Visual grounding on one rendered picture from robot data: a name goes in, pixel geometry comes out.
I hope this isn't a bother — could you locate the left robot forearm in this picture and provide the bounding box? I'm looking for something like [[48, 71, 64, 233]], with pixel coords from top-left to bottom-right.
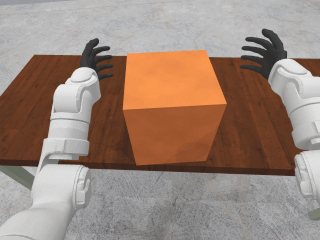
[[31, 67, 101, 204]]

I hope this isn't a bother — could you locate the table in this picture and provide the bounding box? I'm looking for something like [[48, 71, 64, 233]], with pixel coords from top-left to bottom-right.
[[0, 54, 320, 221]]

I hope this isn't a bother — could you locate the right robot upper arm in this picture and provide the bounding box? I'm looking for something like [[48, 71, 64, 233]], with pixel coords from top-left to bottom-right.
[[294, 149, 320, 207]]

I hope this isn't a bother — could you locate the carton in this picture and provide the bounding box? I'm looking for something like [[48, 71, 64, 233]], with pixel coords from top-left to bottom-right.
[[122, 50, 227, 166]]

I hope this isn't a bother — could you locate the right robot forearm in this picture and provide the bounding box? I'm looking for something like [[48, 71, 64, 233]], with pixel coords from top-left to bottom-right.
[[268, 58, 320, 151]]

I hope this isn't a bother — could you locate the right robot hand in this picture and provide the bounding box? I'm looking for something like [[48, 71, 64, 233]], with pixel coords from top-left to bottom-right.
[[240, 28, 287, 80]]

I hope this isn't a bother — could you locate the left robot hand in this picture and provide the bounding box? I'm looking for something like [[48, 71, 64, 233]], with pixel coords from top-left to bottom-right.
[[80, 38, 114, 81]]

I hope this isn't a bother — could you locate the left robot upper arm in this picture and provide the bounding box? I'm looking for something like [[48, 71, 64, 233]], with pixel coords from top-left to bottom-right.
[[0, 164, 92, 240]]

